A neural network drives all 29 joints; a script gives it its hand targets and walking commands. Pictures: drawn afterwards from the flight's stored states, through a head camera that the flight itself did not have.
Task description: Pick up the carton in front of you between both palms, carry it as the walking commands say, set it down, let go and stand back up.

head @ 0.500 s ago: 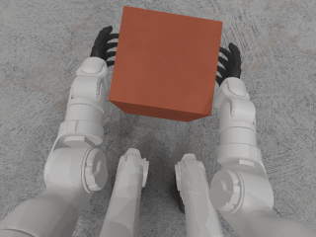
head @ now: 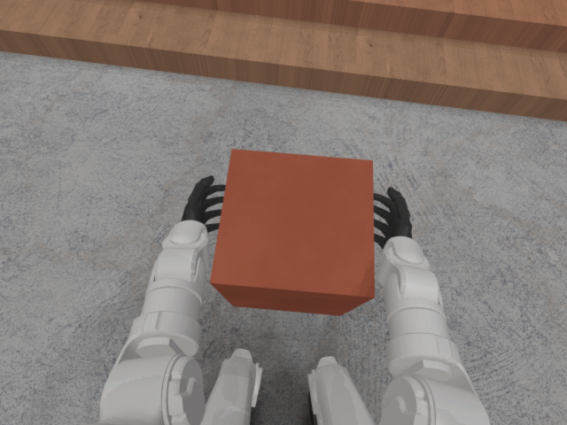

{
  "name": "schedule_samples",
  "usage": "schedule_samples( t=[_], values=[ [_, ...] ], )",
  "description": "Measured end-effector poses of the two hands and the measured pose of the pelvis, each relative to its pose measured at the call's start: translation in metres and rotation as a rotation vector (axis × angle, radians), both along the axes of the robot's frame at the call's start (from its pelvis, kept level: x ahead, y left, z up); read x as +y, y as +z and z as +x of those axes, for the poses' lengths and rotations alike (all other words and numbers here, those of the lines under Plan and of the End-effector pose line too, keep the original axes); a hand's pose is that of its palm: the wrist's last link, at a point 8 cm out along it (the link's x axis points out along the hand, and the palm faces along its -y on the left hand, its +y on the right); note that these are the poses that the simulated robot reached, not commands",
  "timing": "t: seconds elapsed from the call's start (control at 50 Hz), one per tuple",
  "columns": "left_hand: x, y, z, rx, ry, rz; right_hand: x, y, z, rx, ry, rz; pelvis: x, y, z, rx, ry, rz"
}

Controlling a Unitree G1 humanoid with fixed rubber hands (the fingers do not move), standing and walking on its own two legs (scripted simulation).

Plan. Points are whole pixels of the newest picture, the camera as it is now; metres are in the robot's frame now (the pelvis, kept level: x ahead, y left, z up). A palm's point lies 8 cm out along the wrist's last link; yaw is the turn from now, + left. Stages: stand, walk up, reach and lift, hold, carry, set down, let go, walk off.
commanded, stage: reach and lift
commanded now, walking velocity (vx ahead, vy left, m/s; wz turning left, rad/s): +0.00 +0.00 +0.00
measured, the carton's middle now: (293, 243) +0.41 +0.00 -0.11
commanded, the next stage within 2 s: hold in 1.58 s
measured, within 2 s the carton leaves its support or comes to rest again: neither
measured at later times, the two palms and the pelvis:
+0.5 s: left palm (174, 215) +0.34 +0.14 +0.11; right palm (456, 224) +0.35 -0.15 +0.12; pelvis +0.05 -0.01 +0.11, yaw +0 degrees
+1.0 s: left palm (161, 213) +0.33 +0.15 +0.14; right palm (475, 223) +0.34 -0.15 +0.15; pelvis +0.03 -0.01 +0.12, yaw +0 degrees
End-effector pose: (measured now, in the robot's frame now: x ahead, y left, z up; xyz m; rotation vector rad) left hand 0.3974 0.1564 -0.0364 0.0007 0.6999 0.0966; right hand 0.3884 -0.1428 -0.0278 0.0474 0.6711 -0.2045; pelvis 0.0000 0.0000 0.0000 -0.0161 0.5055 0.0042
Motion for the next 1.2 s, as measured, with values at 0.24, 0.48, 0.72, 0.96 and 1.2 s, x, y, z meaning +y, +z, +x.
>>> schedule_samples(
  t=[0.24, 0.48, 0.72, 0.96, 1.2],
  values=[
    [-0.006, 0.071, -0.026, -0.001, 0.023, 0.000, -0.006, 0.070, -0.020, -0.001, 0.024, -0.002, -0.005, 0.063, 0.025, -0.165, 0.000, 0.012],
    [-0.011, 0.140, -0.051, -0.018, 0.046, 0.013, -0.012, 0.137, -0.037, -0.017, 0.065, -0.015, -0.009, 0.107, 0.047, -0.370, 0.003, 0.018],
    [-0.013, 0.174, -0.068, 0.004, 0.038, 0.041, -0.013, 0.171, -0.050, 0.006, 0.100, -0.044, -0.011, 0.118, 0.044, -0.534, 0.005, 0.022],
    [-0.011, 0.178, -0.068, -0.006, 0.039, 0.031, -0.011, 0.175, -0.052, -0.003, 0.084, -0.039, -0.006, 0.117, 0.034, -0.558, 0.003, 0.019],
    [-0.010, 0.184, -0.062, -0.006, 0.026, 0.044, -0.010, 0.180, -0.048, -0.003, 0.089, -0.049, -0.003, 0.120, 0.042, -0.565, -0.002, 0.018]
  ],
)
